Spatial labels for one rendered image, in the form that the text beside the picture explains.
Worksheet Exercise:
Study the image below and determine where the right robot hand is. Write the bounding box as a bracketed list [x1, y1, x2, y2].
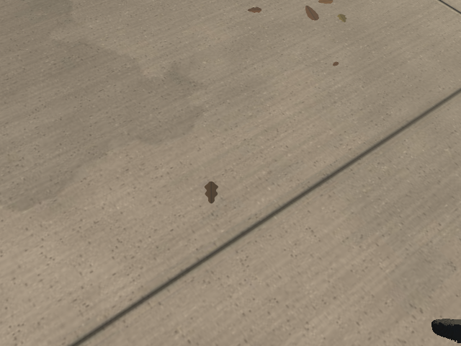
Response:
[431, 319, 461, 343]

